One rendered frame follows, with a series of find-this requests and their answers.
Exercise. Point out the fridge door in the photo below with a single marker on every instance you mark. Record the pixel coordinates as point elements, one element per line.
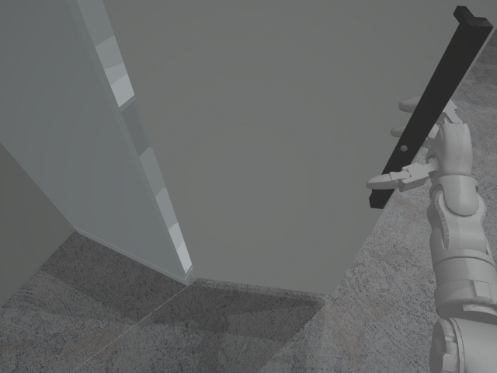
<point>268,117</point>

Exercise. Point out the robot right hand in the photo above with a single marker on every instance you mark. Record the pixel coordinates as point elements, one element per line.
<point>450,144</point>

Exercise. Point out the handle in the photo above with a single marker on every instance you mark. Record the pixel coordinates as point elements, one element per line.
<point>456,60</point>

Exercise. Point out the right robot upper arm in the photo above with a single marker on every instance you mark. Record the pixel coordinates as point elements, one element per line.
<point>463,346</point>

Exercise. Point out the robot right forearm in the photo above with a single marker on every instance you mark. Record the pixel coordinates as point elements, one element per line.
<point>466,277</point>

